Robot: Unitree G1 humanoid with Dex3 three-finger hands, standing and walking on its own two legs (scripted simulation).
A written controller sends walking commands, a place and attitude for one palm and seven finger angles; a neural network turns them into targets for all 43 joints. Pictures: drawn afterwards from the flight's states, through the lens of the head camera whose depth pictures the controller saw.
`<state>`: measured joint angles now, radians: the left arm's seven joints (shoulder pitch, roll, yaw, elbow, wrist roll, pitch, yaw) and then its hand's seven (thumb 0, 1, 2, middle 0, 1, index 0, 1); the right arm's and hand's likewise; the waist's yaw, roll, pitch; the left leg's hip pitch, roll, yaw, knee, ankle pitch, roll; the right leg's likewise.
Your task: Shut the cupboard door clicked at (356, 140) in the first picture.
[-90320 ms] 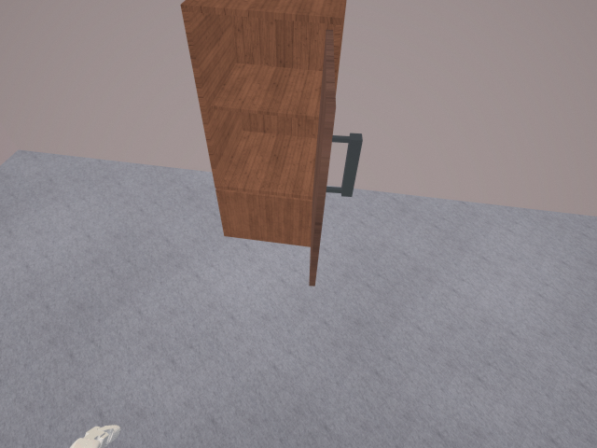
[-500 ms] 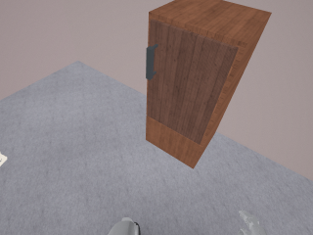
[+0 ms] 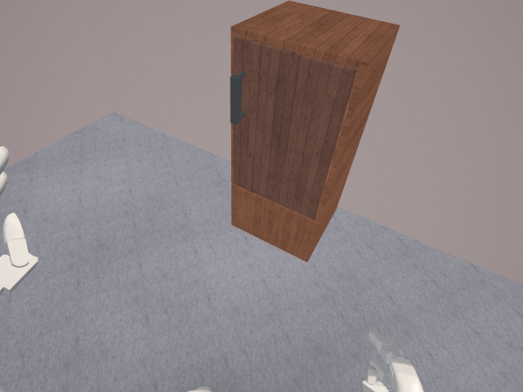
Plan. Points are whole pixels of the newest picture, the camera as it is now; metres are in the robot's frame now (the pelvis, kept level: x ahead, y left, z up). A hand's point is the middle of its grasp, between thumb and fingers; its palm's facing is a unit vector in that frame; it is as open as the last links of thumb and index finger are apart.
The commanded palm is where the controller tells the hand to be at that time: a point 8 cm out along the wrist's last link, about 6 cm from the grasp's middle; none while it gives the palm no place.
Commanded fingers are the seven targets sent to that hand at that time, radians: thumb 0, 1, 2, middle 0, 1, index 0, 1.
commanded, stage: stop stepping back and stand still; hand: left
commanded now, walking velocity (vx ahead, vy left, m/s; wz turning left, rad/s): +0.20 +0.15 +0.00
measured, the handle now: (239, 98) +0.97 +0.14 -0.03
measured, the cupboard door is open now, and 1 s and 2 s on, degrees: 0 0 0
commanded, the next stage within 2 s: let the arm hang, fingers relaxed in 0.42 s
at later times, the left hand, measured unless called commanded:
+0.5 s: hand (34, 258) +0.20 +0.26 +0.19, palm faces +0.42 -0.75 -0.51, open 7.4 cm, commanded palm none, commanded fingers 0.00 0.90 0.90 -0.20 -0.30 -0.20 -0.30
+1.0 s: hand out of the picture +0.02 +0.22 -0.17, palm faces +0.05 -0.98 -0.20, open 7.0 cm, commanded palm none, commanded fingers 0.00 0.90 0.90 -0.20 -0.30 -0.20 -0.30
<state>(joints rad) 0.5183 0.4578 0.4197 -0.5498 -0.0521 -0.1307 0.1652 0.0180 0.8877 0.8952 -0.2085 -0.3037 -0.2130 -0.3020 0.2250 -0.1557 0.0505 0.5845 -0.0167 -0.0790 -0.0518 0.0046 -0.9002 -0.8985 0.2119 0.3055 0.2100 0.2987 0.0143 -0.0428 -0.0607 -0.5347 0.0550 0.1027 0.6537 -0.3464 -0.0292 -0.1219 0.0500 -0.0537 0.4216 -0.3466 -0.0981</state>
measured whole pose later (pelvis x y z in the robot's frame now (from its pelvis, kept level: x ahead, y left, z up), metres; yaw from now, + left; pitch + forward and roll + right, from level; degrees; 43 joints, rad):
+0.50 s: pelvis -0.01 +0.01 -0.01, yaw -1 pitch -1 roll +0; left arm 0.56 0.46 0.46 -0.52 -0.03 -0.20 0.17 0.02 0.89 0.89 -0.21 -0.30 -0.22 -0.30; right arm 0.28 -0.15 0.03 0.64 -0.01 -0.12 -0.06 0.01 -0.90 -0.90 0.21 0.30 0.21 0.30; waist -0.04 0.00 -0.01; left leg -0.32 0.11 0.09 0.66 -0.34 -0.03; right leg -0.27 0.03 -0.10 0.62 -0.32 -0.06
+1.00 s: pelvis +0.00 +0.03 +0.01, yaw +1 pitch -2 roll -1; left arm 0.30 0.20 0.02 0.97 0.02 0.02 0.01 -0.03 0.97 0.89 -0.21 -0.30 -0.21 -0.30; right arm 0.27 -0.20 0.00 0.99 -0.03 0.03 -0.02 0.00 -0.91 -0.90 0.20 0.30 0.20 0.30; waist 0.00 -0.02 0.03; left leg -0.24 0.07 0.06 0.49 -0.21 -0.02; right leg -0.16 0.02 -0.13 0.44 -0.24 -0.05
